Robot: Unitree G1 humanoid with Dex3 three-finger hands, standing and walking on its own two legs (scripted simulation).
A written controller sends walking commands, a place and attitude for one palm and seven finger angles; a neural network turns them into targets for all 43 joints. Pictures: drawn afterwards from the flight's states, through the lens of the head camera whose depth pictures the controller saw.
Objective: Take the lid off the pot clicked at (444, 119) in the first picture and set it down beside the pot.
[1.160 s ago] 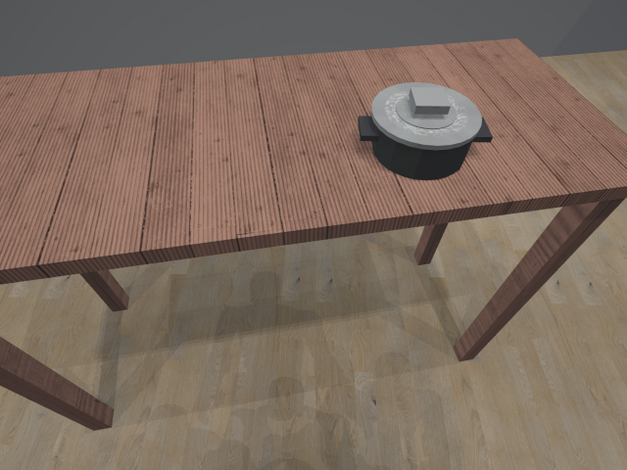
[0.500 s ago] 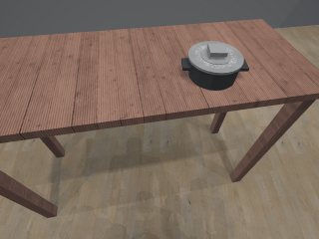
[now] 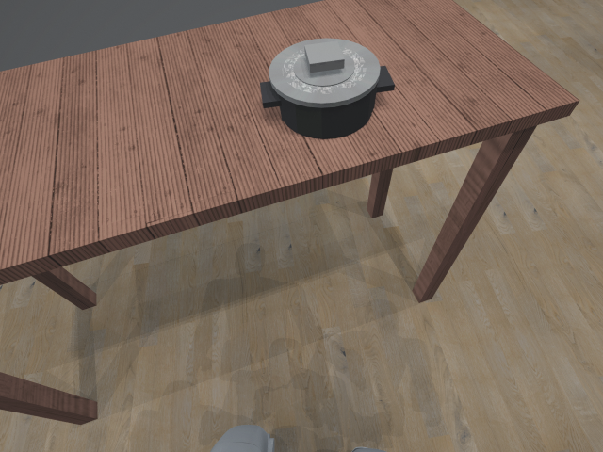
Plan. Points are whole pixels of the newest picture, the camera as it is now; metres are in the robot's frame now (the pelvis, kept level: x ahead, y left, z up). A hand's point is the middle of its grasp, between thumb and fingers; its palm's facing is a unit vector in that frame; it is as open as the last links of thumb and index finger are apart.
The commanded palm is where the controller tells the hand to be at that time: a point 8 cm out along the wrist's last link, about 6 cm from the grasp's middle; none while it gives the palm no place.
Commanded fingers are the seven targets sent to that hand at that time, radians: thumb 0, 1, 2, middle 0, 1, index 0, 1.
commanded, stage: walk to a spot facing it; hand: left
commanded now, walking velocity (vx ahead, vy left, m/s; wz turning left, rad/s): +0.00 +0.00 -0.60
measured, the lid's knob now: (324, 56) +0.62 +0.02 +0.16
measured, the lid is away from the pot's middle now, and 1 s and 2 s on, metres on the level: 0.00 0.00 0.00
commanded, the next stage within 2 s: none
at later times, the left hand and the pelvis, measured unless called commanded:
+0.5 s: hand (174, 426) +0.15 +0.23 -0.16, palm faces -0.25 -0.93 -0.26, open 7.4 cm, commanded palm none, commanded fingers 0.00 0.90 0.90 -0.20 -0.30 -0.20 -0.30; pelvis +0.03 +0.03 +0.01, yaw -18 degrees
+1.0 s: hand (282, 352) +0.27 +0.07 -0.15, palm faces -0.64 -0.73 -0.24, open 7.4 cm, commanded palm none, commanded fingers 0.00 0.90 0.90 -0.20 -0.30 -0.20 -0.30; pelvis +0.04 +0.00 +0.00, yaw -37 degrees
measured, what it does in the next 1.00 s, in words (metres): steps on the spot, turning right: left foot, then right foot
